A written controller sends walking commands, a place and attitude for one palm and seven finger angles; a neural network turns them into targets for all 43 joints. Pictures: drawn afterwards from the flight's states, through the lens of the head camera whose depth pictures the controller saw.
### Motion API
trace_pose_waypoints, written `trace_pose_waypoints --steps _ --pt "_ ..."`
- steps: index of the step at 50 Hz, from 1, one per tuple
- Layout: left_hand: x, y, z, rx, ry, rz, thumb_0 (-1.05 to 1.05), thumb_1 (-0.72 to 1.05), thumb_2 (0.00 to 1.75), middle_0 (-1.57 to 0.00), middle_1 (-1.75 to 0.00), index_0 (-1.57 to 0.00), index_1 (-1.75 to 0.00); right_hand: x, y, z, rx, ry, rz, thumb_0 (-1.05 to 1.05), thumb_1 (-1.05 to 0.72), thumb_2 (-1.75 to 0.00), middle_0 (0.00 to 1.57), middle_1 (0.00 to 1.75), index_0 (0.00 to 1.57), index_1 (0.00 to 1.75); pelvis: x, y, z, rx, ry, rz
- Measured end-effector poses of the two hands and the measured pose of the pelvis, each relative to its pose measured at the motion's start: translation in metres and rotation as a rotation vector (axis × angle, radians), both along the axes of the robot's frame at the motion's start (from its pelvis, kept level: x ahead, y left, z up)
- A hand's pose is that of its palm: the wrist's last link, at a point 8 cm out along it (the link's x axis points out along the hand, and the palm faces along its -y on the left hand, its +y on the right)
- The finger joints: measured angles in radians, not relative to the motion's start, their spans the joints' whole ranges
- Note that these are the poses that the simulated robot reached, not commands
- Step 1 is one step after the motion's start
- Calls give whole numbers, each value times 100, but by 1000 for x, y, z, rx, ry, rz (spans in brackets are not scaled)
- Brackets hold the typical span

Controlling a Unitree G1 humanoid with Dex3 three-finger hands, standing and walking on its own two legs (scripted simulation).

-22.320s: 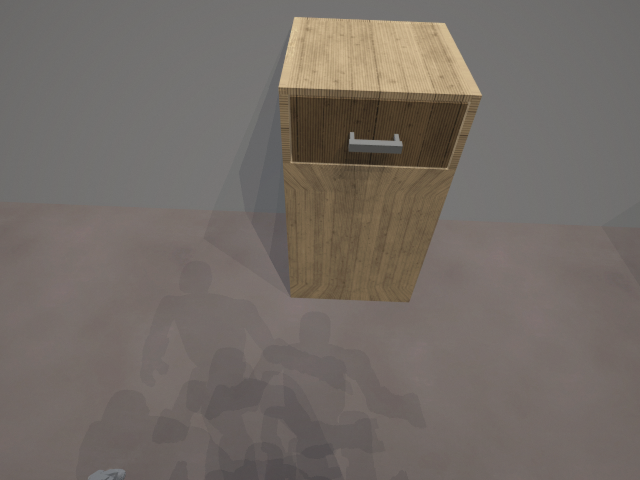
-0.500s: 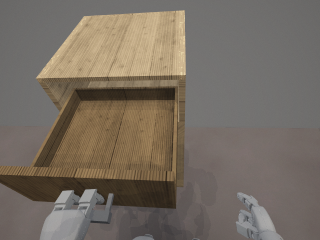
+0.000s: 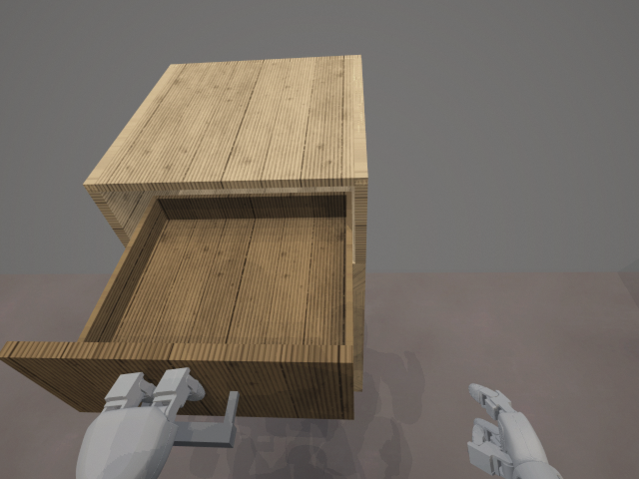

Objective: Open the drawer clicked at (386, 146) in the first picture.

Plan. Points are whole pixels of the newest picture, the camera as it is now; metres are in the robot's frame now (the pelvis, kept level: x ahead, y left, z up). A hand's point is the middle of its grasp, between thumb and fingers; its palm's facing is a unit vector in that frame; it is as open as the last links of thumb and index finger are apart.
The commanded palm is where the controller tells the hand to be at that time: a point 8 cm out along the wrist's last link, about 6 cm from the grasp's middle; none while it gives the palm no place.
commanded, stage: lift the hand off the handle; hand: left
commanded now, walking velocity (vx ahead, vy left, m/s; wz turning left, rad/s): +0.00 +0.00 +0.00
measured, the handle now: (186, 416) +0.19 +0.19 +0.00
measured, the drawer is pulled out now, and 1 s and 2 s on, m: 0.28 0.28 0.28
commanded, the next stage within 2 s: draw the hand back to the body in 0.90 s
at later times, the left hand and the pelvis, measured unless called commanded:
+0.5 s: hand (143, 434) +0.15 +0.20 +0.08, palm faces +0.04 -0.21 -0.98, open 13.4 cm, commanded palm +0.12 +0.19 +0.16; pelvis +0.02 +0.03 +0.01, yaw -1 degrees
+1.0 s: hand (121, 411) +0.15 +0.19 +0.14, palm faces +0.10 -0.24 -0.97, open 13.9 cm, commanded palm +0.11 +0.19 +0.20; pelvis +0.01 +0.02 +0.03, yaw -2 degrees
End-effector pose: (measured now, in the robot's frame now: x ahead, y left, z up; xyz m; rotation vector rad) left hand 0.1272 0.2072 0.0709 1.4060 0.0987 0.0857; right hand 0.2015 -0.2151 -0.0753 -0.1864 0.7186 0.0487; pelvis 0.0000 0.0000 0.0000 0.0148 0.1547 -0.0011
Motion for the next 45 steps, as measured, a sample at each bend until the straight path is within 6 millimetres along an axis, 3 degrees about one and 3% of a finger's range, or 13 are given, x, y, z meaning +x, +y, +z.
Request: trace_pose_waypoints --steps 7,27,31,39,45 --pt "0 4 15 -15 -7 8 -1 -49 30 -32 -120 -37 -122 10 7 6 4 -18 15 2 -91 -90 20 30 20 30 6 9 3 -5 -14 -3" --pt "3 -2 61 -55 -51 -24 -1 -49 30 -38 -123 -40 -123 25 60 12 120 -52 110 2 -91 -90 20 30 20 30 16 29 8 -18 -48 -15" --pt "4 -4 73 -62 -72 -29 -1 -49 30 -41 -124 -39 -123 25 63 13 128 -57 115 2 -91 -90 20 30 20 30 15 31 10 -19 -59 -17" --pt "9 -8 115 -54 -208 -63 -1 -49 30 -36 -122 -34 -121 22 63 22 157 -64 103 2 -91 -90 20 30 20 30 12 29 15 -17 -93 -17" --pt "9 -4 121 -72 -169 -37 -1 -49 30 -33 -121 -32 -120 19 56 32 157 -65 87 2 -91 -90 20 30 20 30 9 24 22 -16 -125 -18"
